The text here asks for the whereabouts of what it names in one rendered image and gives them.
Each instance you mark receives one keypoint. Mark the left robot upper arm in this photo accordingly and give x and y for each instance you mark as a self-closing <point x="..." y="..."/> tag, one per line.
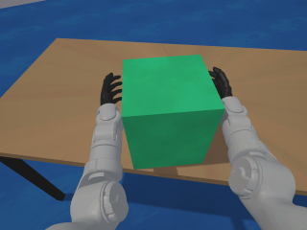
<point x="98" y="206"/>

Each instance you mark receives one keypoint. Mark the right robot hand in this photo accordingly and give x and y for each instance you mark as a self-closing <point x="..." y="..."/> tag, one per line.
<point x="221" y="82"/>

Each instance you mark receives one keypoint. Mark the left robot hand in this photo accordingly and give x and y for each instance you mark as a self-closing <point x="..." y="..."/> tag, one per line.
<point x="107" y="94"/>

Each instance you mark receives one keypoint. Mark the table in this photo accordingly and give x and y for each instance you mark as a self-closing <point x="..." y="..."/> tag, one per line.
<point x="49" y="113"/>

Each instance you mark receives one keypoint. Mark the right robot upper arm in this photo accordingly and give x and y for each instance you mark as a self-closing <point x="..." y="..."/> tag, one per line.
<point x="267" y="190"/>

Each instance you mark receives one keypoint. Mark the robot right forearm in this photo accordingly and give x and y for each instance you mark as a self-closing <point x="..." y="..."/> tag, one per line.
<point x="239" y="134"/>

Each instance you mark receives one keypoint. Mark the carton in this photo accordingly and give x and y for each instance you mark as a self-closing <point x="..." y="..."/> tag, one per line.
<point x="171" y="110"/>

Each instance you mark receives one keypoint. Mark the robot left forearm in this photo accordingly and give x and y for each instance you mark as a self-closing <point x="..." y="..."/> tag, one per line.
<point x="106" y="147"/>

